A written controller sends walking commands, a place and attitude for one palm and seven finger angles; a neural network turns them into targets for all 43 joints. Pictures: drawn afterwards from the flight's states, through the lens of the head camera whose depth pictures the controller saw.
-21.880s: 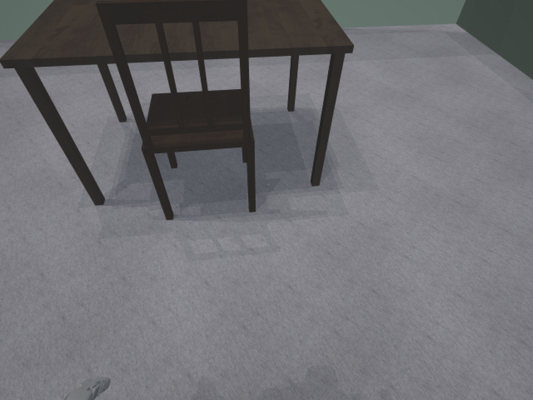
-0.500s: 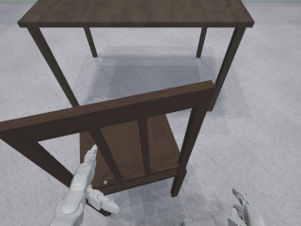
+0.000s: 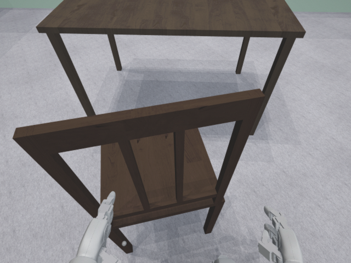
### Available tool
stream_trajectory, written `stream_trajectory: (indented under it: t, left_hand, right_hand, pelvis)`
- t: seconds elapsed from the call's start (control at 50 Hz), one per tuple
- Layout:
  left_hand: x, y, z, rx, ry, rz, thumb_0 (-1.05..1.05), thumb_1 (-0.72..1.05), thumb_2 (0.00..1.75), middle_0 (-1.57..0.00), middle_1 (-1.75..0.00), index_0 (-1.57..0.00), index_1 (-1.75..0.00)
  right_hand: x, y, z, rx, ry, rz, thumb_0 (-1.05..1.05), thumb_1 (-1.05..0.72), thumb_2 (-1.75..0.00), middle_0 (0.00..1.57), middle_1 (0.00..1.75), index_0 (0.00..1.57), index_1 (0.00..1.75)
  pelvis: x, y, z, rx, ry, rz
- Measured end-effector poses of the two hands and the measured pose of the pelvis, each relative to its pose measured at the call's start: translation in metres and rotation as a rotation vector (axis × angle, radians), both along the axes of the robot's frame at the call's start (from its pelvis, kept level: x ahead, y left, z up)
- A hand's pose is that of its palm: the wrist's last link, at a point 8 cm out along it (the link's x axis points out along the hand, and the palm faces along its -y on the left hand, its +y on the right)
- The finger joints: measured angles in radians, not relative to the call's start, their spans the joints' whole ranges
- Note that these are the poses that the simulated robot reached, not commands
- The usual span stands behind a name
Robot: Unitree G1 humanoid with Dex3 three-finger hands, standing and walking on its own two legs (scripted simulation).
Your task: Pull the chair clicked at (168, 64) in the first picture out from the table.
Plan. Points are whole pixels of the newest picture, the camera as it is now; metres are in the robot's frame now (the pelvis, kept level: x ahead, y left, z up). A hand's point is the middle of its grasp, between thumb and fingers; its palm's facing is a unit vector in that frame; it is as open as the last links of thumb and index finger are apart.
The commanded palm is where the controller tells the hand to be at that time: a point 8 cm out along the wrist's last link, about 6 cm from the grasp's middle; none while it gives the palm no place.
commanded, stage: draw the fingers out of the gap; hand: left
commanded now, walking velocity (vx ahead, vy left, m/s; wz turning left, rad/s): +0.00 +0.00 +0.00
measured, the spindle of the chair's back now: (137, 181) +0.32 +0.11 -0.01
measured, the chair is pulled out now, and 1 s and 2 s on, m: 0.59 0.59 0.59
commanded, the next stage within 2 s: draw the hand back to the body in 0.08 s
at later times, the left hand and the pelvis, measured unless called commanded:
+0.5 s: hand (103, 238) +0.17 +0.14 +0.06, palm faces -0.01 -1.00 -0.08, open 17.5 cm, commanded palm +0.13 +0.20 +0.07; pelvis -0.01 +0.00 -0.03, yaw +0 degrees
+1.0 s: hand (60, 229) +0.17 +0.19 +0.11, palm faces +0.19 -0.89 -0.42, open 14.0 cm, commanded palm +0.14 +0.25 +0.16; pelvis +0.01 -0.01 +0.02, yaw +0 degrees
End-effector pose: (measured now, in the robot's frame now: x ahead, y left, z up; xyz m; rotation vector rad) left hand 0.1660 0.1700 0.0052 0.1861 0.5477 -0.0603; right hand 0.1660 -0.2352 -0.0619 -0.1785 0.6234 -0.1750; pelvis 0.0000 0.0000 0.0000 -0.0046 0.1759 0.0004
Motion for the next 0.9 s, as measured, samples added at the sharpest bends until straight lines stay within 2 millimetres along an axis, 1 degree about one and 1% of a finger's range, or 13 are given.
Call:
stream_trajectory:
  t: [0.1, 0.22, 0.24, 0.32, 0.4, 0.44, 0.48, 0.54, 0.58, 0.62, 0.72, 0.8, 0.9]
  left_hand:
    - [-0.014, -0.003, 0.001, -0.010, 0.005, 0.000, -0.01, -0.54, 0.20, 0.00, 0.00, -0.01, 0.00]
    - [-0.025, -0.003, 0.003, 0.004, -0.002, 0.011, -0.01, -0.54, 0.20, 0.00, 0.00, -0.01, 0.00]
    - [-0.025, -0.003, 0.004, -0.035, -0.016, 0.030, -0.01, -0.54, 0.20, 0.00, 0.00, -0.01, 0.00]
    - [-0.023, 0.000, 0.022, -0.158, -0.189, 0.092, -0.01, -0.54, 0.20, 0.00, 0.00, -0.01, 0.00]
    - [-0.017, 0.013, 0.049, -0.153, -0.418, 0.102, -0.01, -0.54, 0.20, -0.01, 0.00, -0.01, 0.00]
    - [-0.015, 0.018, 0.059, -0.131, -0.518, 0.079, -0.01, -0.54, 0.20, 0.00, 0.00, -0.01, 0.00]
    - [-0.015, 0.020, 0.062, -0.115, -0.558, 0.044, -0.01, -0.54, 0.20, 0.00, 0.00, 0.00, 0.00]
    - [-0.016, 0.020, 0.061, -0.113, -0.503, -0.006, -0.01, -0.54, 0.20, 0.00, 0.00, 0.00, 0.00]
    - [-0.019, 0.021, 0.061, -0.114, -0.446, -0.019, -0.01, -0.55, 0.20, 0.00, 0.00, 0.00, 0.00]
    - [-0.021, 0.026, 0.068, -0.107, -0.420, -0.011, -0.01, -0.55, 0.20, 0.00, 0.00, -0.01, 0.00]
    - [-0.022, 0.046, 0.100, -0.063, -0.500, 0.044, -0.01, -0.51, 0.22, -0.01, -0.01, -0.02, -0.01]
    - [-0.023, 0.053, 0.110, 0.113, -0.444, 0.101, -0.01, -0.44, 0.26, -0.02, -0.02, -0.09, -0.06]
    - [-0.023, 0.057, 0.120, 0.218, -0.394, 0.159, -0.01, -0.29, 0.32, -0.04, -0.05, -0.17, -0.12]
  right_hand:
    - [0.003, 0.001, 0.001, -0.009, -0.016, -0.001, 0.01, -0.91, -0.90, 0.20, 0.30, 0.20, 0.30]
    - [0.006, 0.001, -0.002, -0.008, -0.024, -0.007, 0.01, -0.91, -0.90, 0.20, 0.30, 0.20, 0.30]
    - [0.006, 0.001, -0.002, -0.007, -0.029, -0.008, 0.01, -0.91, -0.90, 0.20, 0.30, 0.20, 0.30]
    - [0.007, 0.001, -0.007, -0.010, -0.041, -0.003, 0.01, -0.91, -0.90, 0.20, 0.30, 0.20, 0.30]
    - [0.008, 0.002, -0.017, 0.003, -0.036, 0.009, 0.01, -0.91, -0.90, 0.20, 0.30, 0.20, 0.30]
    - [0.008, 0.003, -0.024, 0.016, -0.031, 0.016, 0.01, -0.91, -0.90, 0.20, 0.30, 0.20, 0.30]
    - [0.008, 0.004, -0.030, 0.033, -0.023, 0.018, 0.01, -0.91, -0.90, 0.20, 0.30, 0.20, 0.30]
    - [0.008, 0.006, -0.033, 0.057, -0.015, 0.008, 0.02, -0.91, -0.90, 0.20, 0.30, 0.20, 0.30]
    - [0.007, 0.007, -0.031, 0.067, -0.018, -0.007, 0.02, -0.91, -0.90, 0.20, 0.30, 0.20, 0.30]
    - [0.007, 0.007, -0.026, 0.071, -0.028, -0.023, 0.02, -0.91, -0.90, 0.20, 0.30, 0.20, 0.30]
    - [0.008, 0.005, -0.012, 0.059, -0.053, -0.035, 0.02, -0.91, -0.90, 0.20, 0.30, 0.20, 0.30]
    - [0.010, 0.003, 0.001, 0.032, -0.043, -0.035, 0.02, -0.91, -0.90, 0.20, 0.30, 0.20, 0.30]
    - [0.013, 0.002, 0.014, 0.023, -0.046, -0.043, 0.02, -0.91, -0.90, 0.20, 0.30, 0.20, 0.30]
  pelvis:
    - [0.000, 0.001, -0.003, -0.002, 0.005, 0.002]
    - [0.000, 0.001, -0.008, -0.005, 0.014, 0.003]
    - [0.000, 0.001, -0.008, -0.005, 0.016, 0.004]
    - [-0.002, -0.001, -0.014, -0.007, 0.027, 0.005]
    - [-0.005, -0.003, -0.021, -0.011, 0.035, 0.010]
    - [-0.007, -0.004, -0.026, -0.012, 0.041, 0.009]
    - [-0.010, -0.004, -0.029, -0.013, 0.039, 0.008]
    - [-0.012, -0.004, -0.029, -0.012, 0.026, 0.006]
    - [-0.011, -0.004, -0.025, -0.010, 0.017, 0.004]
    - [-0.010, -0.004, -0.021, -0.008, 0.007, 0.003]
    - [-0.005, -0.005, -0.010, -0.013, -0.017, 0.009]
    - [-0.001, -0.006, 0.001, -0.009, -0.056, 0.005]
    - [0.005, -0.006, 0.014, -0.006, -0.107, -0.001]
